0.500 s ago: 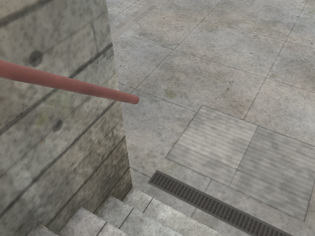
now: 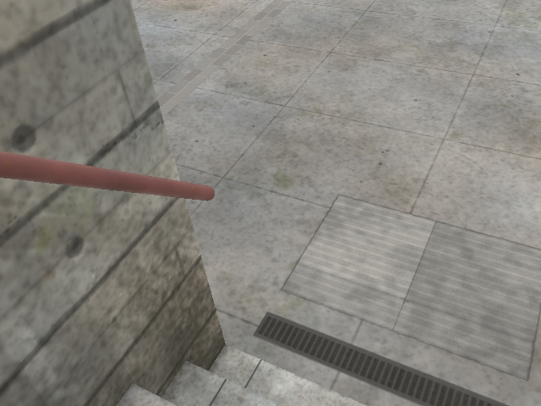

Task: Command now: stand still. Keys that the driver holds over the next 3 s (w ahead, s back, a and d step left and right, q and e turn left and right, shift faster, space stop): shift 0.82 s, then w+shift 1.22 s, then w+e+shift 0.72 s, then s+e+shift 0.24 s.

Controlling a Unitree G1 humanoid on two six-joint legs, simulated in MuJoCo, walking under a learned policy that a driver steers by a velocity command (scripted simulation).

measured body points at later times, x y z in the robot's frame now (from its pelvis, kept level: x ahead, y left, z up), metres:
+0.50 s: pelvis +0.05 +0.00 +0.00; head +0.04 -0.03 +0.44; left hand +0.00 +0.28 -0.13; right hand +0.07 -0.26 -0.16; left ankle -0.02 +0.13 -0.54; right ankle +0.04 -0.09 -0.77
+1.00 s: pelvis +0.04 +0.02 +0.00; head +0.06 +0.00 +0.45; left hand -0.01 +0.26 -0.14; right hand +0.19 -0.18 -0.15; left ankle -0.03 +0.12 -0.55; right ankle +0.05 -0.07 -0.76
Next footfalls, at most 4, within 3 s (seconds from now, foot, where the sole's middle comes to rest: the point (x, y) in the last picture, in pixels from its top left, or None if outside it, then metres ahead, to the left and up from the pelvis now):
1.18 left None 0.02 0.10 -0.59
1.54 right None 0.04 -0.16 -0.81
1.90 left None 0.44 0.09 -1.03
2.26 right None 0.63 -0.05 -1.25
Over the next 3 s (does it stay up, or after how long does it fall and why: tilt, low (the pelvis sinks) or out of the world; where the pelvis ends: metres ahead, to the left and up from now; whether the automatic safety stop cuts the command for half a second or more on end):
stays up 1.12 -0.08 -0.88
